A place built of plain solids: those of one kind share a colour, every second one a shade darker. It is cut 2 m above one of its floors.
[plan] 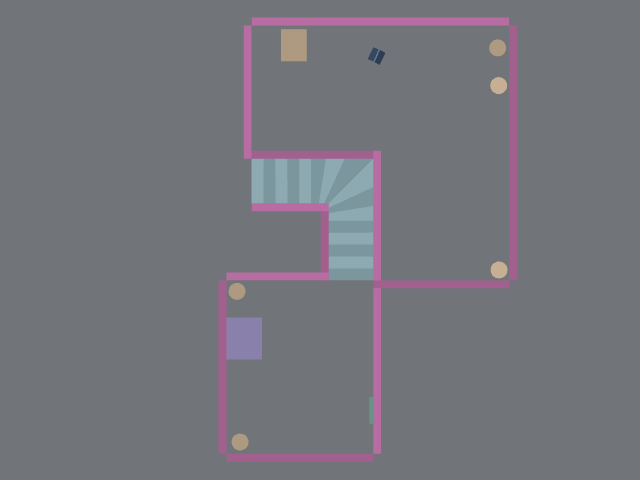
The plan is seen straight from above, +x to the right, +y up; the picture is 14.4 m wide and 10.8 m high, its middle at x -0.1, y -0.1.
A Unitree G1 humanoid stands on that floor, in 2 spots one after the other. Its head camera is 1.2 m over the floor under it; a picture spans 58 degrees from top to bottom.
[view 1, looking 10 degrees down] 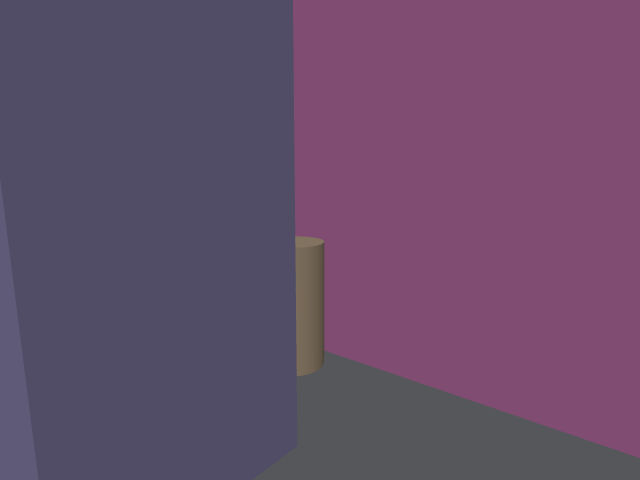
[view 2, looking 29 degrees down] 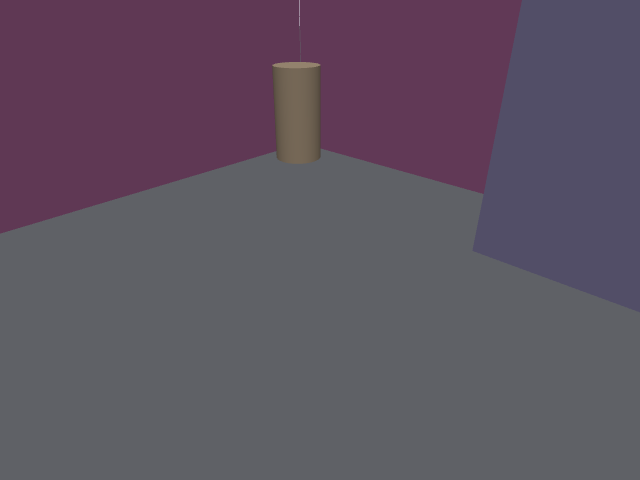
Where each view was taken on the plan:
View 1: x -0.27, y -3.09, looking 129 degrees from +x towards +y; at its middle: bin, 2.59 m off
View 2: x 0.66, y -2.01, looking -137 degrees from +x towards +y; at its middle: ground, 2.48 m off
